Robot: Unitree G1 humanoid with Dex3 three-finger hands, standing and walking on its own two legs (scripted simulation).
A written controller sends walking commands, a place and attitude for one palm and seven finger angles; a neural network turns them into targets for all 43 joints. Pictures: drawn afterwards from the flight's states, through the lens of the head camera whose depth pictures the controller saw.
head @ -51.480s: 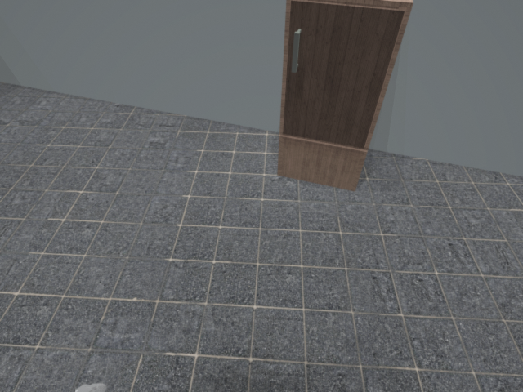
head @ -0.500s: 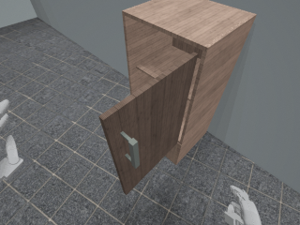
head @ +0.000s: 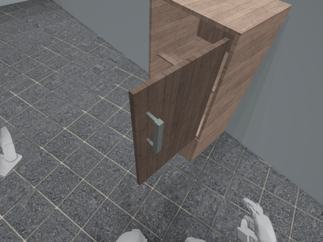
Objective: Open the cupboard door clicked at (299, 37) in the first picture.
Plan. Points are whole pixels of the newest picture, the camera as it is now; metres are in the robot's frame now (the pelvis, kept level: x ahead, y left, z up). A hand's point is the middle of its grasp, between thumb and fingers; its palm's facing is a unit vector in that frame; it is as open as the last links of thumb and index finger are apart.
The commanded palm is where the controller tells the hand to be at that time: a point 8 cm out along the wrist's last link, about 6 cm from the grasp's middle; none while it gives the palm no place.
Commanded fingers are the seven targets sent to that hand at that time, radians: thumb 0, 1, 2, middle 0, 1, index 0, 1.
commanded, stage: step back with the hand held close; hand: left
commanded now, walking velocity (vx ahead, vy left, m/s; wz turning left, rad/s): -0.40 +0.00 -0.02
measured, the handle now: (153, 133) +0.42 +0.05 -0.02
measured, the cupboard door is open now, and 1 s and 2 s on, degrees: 90 90 90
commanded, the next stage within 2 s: stop stepping back and stand still in 0.16 s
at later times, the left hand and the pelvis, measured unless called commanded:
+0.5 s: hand (14, 198) +0.15 +0.23 +0.17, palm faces +0.31 -0.83 -0.46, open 7.4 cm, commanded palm +0.11 +0.28 +0.19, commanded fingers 0.00 0.90 0.90 -0.20 -0.30 -0.20 -0.30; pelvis -0.05 -0.01 -0.01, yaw -5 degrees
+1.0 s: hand out of the picture +0.16 +0.27 +0.17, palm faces +0.40 -0.82 -0.41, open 7.4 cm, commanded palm +0.10 +0.30 +0.19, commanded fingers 0.00 0.90 0.90 -0.20 -0.30 -0.20 -0.30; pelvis -0.07 +0.02 +0.01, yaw -6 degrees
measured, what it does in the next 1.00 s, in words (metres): steps on the spot: right foot, then left foot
